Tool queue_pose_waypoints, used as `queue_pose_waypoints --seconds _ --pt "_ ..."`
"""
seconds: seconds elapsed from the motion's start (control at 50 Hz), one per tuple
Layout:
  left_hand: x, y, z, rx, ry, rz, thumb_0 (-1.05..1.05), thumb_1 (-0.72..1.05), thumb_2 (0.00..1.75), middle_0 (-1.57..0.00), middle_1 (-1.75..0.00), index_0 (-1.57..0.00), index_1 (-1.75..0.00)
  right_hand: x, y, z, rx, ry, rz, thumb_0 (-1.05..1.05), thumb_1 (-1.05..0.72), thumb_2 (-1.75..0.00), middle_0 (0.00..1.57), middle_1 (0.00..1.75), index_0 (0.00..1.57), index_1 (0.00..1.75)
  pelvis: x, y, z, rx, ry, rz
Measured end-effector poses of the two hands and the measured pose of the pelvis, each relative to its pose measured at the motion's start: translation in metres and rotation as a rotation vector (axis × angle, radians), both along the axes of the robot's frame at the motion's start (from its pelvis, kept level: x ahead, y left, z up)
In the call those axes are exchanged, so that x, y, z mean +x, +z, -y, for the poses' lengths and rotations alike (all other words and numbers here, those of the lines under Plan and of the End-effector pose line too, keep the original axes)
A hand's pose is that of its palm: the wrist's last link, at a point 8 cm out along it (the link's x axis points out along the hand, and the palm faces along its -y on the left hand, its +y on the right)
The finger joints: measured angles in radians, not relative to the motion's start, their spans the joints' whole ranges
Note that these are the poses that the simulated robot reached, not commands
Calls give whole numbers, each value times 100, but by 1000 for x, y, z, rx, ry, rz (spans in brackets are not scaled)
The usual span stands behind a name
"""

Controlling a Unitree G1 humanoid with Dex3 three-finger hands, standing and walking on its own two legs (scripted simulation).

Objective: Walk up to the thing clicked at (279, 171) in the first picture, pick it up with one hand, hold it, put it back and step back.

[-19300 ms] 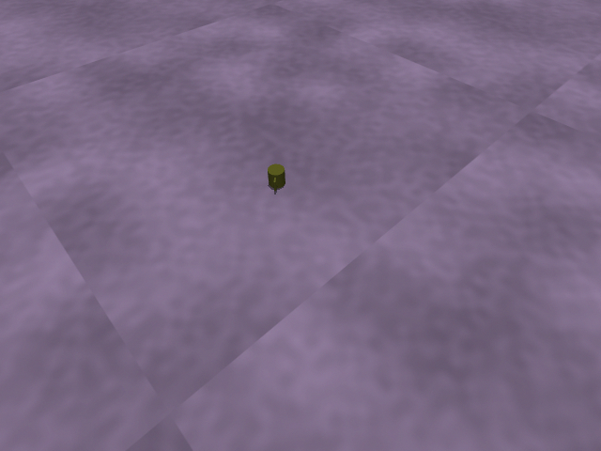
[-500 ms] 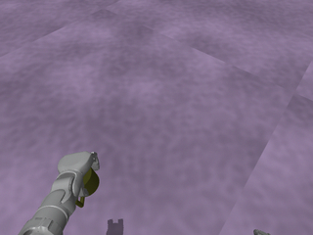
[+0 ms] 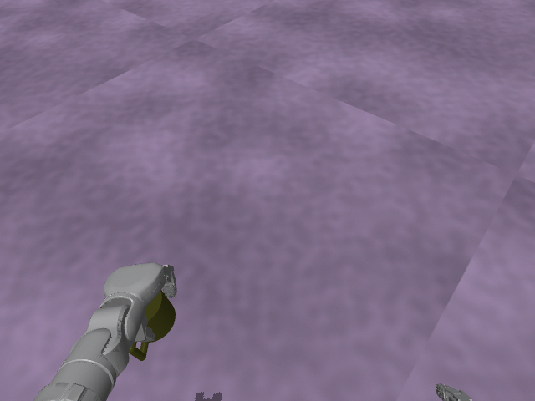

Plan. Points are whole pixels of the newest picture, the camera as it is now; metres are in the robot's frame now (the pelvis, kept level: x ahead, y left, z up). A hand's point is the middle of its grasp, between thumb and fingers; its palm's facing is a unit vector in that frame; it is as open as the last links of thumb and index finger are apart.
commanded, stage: hold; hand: left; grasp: from above
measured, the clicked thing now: (143, 321) +0.29 +0.24 -0.10
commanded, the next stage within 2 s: crouch in 1.36 s
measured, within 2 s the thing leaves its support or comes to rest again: neither
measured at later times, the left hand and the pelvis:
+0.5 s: hand (140, 322) +0.27 +0.22 -0.05, palm faces -0.47 -0.07 -0.88, open 9.7 cm; pelvis -0.02 +0.00 +0.01, yaw +0 degrees
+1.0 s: hand (137, 321) +0.27 +0.22 -0.04, palm faces -0.48 -0.07 -0.87, open 9.7 cm; pelvis -0.02 +0.00 +0.01, yaw +0 degrees
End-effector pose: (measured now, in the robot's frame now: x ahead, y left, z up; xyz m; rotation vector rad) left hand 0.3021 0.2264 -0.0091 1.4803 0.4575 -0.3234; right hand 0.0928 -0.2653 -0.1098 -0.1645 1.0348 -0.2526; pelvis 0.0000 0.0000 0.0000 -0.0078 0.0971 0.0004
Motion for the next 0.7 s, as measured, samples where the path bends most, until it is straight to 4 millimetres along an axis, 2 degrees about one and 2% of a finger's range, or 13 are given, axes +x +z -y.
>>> queue_pose_waypoints --seconds 0.44,0.7 --pt "-26 17 3 0 -11 8 -2 -14 76 -47 -86 -70 -87 4 8 -1 11 26 50 1 -91 -90 21 30 20 30 -17 7 4 6 -1 56" --pt "-31 27 5 -2 -20 21 -2 -13 75 -47 -86 -70 -87 10 13 -5 17 39 78 1 -91 -90 20 30 20 30 -22 9 4 8 -3 75"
